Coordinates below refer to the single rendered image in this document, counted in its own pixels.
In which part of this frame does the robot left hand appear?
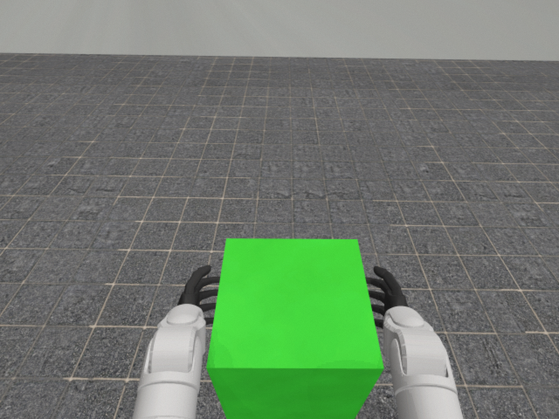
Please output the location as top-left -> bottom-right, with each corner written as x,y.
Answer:
177,265 -> 220,325

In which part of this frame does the right robot forearm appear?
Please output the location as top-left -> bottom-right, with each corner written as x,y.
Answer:
383,306 -> 463,419

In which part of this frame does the carton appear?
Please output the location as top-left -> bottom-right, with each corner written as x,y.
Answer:
206,238 -> 384,419

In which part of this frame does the left robot forearm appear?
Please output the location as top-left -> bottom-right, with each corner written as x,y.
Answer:
132,304 -> 206,419

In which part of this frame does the robot right hand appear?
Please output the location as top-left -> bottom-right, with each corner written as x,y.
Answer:
365,266 -> 408,329

